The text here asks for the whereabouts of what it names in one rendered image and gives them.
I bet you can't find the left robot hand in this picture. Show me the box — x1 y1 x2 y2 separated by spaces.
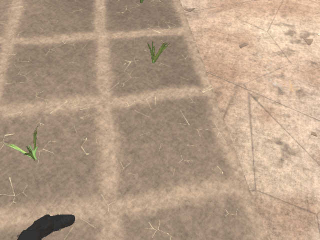
17 214 75 240

